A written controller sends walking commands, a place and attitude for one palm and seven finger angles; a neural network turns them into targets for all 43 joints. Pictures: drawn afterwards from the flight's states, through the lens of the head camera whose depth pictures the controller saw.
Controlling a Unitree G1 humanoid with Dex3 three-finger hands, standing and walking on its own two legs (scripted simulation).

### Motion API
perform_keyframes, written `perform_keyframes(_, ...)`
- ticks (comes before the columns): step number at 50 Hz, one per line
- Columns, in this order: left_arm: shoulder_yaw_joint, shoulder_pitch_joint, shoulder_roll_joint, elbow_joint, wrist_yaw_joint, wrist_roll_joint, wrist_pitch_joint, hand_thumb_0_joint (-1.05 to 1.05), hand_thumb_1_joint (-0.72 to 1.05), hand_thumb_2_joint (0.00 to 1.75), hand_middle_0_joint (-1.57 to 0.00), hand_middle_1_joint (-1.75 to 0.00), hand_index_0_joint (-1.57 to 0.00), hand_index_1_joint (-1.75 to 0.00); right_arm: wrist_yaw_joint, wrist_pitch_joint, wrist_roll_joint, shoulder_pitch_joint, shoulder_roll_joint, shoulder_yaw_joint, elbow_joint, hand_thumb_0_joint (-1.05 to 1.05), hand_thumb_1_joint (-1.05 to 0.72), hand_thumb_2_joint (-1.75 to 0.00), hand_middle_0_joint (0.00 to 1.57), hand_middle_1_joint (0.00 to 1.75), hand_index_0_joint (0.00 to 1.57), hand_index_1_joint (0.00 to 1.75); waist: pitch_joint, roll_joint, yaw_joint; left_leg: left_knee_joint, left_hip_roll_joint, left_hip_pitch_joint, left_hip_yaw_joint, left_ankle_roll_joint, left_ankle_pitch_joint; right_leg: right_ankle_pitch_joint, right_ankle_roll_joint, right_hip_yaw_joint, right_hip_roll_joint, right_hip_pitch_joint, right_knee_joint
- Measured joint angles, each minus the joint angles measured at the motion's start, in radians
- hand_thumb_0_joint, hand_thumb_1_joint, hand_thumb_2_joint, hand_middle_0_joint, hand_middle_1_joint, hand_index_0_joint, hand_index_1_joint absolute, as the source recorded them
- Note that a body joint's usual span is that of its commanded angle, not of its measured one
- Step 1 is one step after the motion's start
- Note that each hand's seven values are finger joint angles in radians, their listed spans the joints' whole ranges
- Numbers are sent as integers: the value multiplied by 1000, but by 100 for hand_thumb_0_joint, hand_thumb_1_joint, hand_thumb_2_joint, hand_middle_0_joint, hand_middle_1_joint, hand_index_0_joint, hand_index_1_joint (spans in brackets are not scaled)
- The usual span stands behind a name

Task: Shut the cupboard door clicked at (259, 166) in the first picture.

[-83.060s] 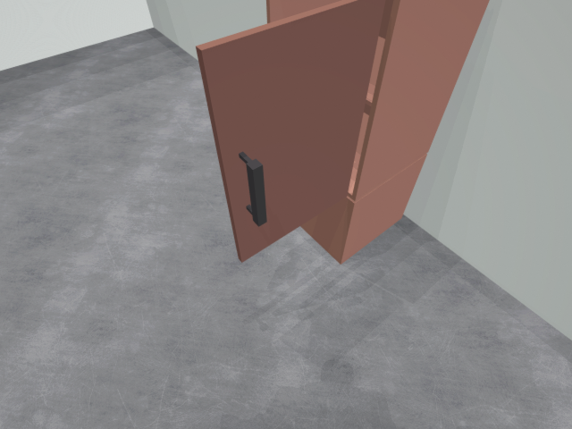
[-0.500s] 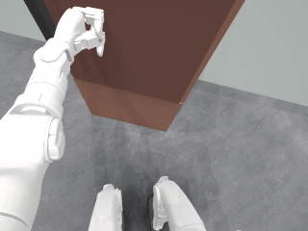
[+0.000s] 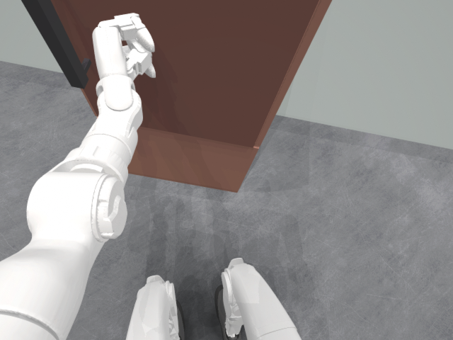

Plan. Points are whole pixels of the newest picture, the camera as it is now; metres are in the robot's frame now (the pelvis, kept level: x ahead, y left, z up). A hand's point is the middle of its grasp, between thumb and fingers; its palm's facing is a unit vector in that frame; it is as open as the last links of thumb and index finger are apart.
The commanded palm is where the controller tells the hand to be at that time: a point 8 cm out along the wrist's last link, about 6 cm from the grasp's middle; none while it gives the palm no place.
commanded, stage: pull the fist back off the door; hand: left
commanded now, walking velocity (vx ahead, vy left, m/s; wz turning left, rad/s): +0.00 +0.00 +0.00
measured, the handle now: (64, 35) +0.62 +0.16 +0.08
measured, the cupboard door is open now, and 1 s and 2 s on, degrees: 0 0 0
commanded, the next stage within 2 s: draw the hand back to the body in 0.46 s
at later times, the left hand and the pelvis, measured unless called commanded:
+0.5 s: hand (152, 85) +0.51 +0.04 +0.08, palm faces +0.05 -1.00 -0.05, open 3.1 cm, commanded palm +0.49 +0.08 +0.09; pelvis +0.06 -0.01 +0.04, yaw +0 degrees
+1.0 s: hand (86, 109) +0.41 +0.10 +0.17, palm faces +0.04 -1.00 -0.03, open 3.1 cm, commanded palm +0.38 +0.16 +0.17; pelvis +0.06 -0.03 +0.10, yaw +2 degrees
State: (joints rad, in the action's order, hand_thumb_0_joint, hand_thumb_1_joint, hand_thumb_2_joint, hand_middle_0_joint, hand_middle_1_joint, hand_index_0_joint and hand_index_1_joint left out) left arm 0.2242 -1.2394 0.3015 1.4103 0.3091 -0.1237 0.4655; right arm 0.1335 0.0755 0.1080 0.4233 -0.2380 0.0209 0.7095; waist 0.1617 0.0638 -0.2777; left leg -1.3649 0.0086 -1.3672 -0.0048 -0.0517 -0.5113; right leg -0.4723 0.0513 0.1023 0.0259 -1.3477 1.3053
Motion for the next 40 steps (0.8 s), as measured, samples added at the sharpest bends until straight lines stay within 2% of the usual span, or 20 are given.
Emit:
perform_keyframes(5, -22, 42, -18, -42, -59, 67, -27, 2, 94, 100, -130, -150, -131, -150, -6, -23, -17, 32, -14, -6, 0, 0, -90, -90, 20, 30, 21, 30, -2, 1, 22, 40, -1, 45, -7, 0, 3, 4, -2, -10, 3, 41, -36)
perform_keyframes(8, -23, 100, -61, -99, -82, 111, -20, 2, 93, 97, -130, -150, -130, -150, -8, -34, -22, 44, -20, -14, -7, 1, -90, -90, 20, 30, 20, 30, 1, -2, 41, 70, -3, 86, -14, 2, 1, 3, -3, -19, 8, 77, -62)
perform_keyframes(10, -19, 149, -95, -136, -88, 124, -5, 2, 93, 95, -130, -150, -130, -150, -9, -43, -25, 45, -24, -18, -15, 1, -90, -90, 20, 30, 20, 30, 6, -4, 52, 90, -5, 117, -19, 3, -4, -1, -2, -27, 12, 103, -78)
perform_keyframes(16, -18, 315, -170, -244, -58, 93, 54, 2, 91, 92, -130, -150, -130, -150, -4, -71, -27, 13, -19, -37, -54, 1, -90, -90, 20, 30, 20, 30, 13, -16, 82, 136, -11, 204, -35, 7, -22, -19, 1, -47, 21, 175, -109)
perform_keyframes(19, -37, 410, -196, -329, -44, 84, 83, 2, 91, 91, -130, -149, -130, -150, -1, -83, -29, -14, -10, -47, -74, 1, -91, -90, 20, 30, 20, 30, 12, -21, 103, 154, -11, 240, -40, 12, -30, -30, 4, -53, 23, 205, -118)
perform_keyframes(23, -96, 519, -215, -429, -45, 88, 98, 2, 90, 90, -130, -150, -130, -150, -5, -97, -38, -57, 0, -56, -87, 1, -91, -90, 20, 30, 20, 30, 6, -24, 138, 178, -7, 289, -38, 18, -35, -41, 9, -54, 20, 251, -133)
perform_keyframes(27, -148, 550, -223, -457, -62, 102, 83, 2, 90, 90, -130, -150, -130, -150, -21, -104, -50, -104, 4, -55, -86, 1, -91, -90, 20, 30, 20, 30, -2, -29, 164, 197, 1, 325, -25, 24, -33, -49, 14, -42, 14, 291, -147)
perform_keyframes(32, -162, 546, -235, -483, -95, 132, 62, 2, 90, 90, -130, -150, -130, -150, -42, -105, -58, -150, 6, -53, -88, 0, -91, -90, 20, 30, 20, 30, 0, -39, 175, 211, 5, 345, -13, 33, -28, -50, 23, -31, 11, 313, -158)
perform_keyframes(36, -153, 656, -234, -624, -131, 149, 38, 2, 90, 90, -130, -150, -130, -150, -52, -118, -75, -149, 5, -55, -116, 1, -91, -90, 20, 30, 20, 30, 6, -36, 193, 257, -1, 408, -28, 36, -21, -41, 26, -48, 18, 365, -193)
perform_keyframes(40, -160, 802, -214, -746, -172, 167, -25, 2, 90, 90, -130, -149, -130, -149, -64, -141, -100, -125, 4, -44, -145, 1, -91, -90, 20, 30, 20, 30, 0, -29, 223, 343, 1, 520, -38, 38, 5, -20, 22, -64, 20, 468, -264)
